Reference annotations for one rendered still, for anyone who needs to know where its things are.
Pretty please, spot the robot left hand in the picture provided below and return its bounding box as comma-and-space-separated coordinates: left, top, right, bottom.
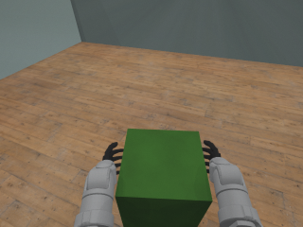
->
102, 142, 124, 175

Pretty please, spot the robot left forearm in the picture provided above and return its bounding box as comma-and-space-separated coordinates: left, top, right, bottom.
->
74, 160, 117, 227

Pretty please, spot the carton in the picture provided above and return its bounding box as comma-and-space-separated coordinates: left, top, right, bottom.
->
115, 129, 213, 227

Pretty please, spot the robot right hand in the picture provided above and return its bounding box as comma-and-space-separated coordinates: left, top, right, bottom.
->
202, 140, 222, 174

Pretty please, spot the robot right forearm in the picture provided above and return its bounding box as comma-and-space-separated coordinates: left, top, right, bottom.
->
209, 157, 263, 227

